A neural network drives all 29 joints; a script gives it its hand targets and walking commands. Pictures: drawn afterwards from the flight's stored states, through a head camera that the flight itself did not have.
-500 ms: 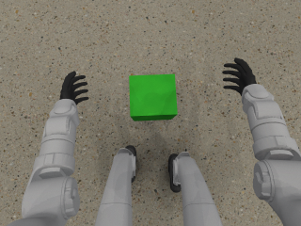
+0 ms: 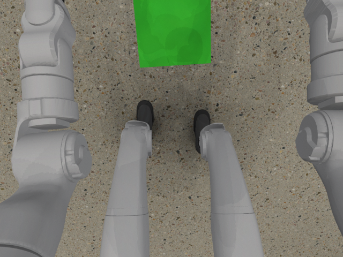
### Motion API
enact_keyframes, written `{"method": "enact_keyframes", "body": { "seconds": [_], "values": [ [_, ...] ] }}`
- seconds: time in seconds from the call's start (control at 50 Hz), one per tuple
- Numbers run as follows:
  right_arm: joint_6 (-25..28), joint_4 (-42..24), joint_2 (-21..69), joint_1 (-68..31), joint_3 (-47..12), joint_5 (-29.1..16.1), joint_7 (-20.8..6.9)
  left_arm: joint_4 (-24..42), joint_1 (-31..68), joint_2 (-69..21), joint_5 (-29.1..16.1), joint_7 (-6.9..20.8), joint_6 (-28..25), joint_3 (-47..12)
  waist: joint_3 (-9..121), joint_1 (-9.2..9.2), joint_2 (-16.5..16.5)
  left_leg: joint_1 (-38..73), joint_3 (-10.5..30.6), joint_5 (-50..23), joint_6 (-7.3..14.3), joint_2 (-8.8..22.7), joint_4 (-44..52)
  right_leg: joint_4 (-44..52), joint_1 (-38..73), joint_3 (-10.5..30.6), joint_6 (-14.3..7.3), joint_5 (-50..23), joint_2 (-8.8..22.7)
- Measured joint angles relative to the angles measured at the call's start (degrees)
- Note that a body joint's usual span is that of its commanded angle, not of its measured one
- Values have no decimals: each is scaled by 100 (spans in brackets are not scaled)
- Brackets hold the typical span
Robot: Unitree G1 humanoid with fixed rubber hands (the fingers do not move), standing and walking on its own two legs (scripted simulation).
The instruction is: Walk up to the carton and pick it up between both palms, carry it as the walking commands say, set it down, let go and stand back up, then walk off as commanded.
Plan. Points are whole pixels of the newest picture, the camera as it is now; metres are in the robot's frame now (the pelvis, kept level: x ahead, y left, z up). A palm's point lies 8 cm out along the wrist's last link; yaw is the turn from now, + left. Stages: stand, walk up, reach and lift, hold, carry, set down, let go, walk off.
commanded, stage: reach and lift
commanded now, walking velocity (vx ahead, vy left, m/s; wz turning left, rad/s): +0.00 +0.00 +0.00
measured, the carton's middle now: (172, 36) +0.50 +0.02 -0.55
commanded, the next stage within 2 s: none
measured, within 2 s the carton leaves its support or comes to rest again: neither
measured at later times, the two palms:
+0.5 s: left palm (80, 7) +0.52 +0.21 -0.25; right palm out of the picture +0.55 -0.18 -0.24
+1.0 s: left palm (107, 22) +0.52 +0.20 -0.41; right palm (245, 10) +0.55 -0.18 -0.40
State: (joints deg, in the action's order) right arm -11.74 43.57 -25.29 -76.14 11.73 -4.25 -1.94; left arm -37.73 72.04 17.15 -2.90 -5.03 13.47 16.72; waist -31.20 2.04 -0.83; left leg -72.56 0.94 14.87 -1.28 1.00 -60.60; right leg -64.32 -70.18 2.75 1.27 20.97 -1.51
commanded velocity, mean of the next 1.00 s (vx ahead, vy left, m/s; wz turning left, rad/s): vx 0.00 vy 0.00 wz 0.00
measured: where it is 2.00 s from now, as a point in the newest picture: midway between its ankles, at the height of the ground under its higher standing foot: (173, 135)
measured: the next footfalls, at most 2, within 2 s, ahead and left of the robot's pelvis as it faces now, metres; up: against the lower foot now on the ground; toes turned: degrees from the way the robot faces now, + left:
none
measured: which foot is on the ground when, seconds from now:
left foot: down 0.00-1.00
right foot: down 0.00-1.00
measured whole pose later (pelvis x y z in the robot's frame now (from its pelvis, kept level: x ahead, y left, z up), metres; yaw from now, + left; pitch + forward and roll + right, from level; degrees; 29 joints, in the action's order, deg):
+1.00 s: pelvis -0.03 +0.00 -0.25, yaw +0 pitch +32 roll +2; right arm -12.3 54.2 -26.6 -88.2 1.6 -12.5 5.6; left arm -52.3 83.8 21.0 -12.1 -9.5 11.6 11.7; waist -30.1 1.8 -1.6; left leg -118.3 2.4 27.8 -3.9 -1.4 -114.4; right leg -119.4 -115.9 3.9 2.6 35.0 -4.0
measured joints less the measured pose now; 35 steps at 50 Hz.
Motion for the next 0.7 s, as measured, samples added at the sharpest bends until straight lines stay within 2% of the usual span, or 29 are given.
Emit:
{"method": "enact_keyframes", "body": {
  "seconds": [0.06,0.12,0.18,0.3,0.42,0.52,0.7],
  "values": [
    [-119,-516,114,329,-100,-159,77,419,-295,-32,-47,-38,92,-107,18,18,-53,-193,39,66,-18,28,-117,-63,-182,13,-7,27,-65],
    [-191,-747,211,534,-74,-145,154,684,-502,-156,-115,-95,170,-61,99,88,-61,-348,141,122,-66,-2,-273,-189,-344,50,-4,63,-126],
    [-214,-438,176,308,-96,-72,250,391,-322,-111,-107,-73,148,50,117,128,-39,-484,149,227,-113,-16,-495,-449,-516,83,-4,138,-149],
    [-136,387,129,-459,-188,-72,361,-493,349,206,-314,5,10,119,128,26,-56,-953,180,311,-140,-113,-1085,-1130,-995,65,2,306,-104],
    [-86,1008,-39,-966,-210,-158,349,-1054,930,234,-318,-106,-14,17,130,53,-53,-1684,246,493,-184,-172,-1984,-2036,-1697,10,8,525,-112],
    [-160,1028,-89,-1124,-355,-335,437,-1092,1102,281,-418,-272,70,-109,119,38,-67,-2390,266,662,-214,-203,-2799,-2855,-2390,-2,28,712,-142],
    [-418,671,-199,-1132,-749,-680,661,-914,1129,460,-776,-470,278,-373,108,-16,-58,-3474,217,906,-233,-239,-3990,-4084,-3478,53,84,987,-191]
  ]
}}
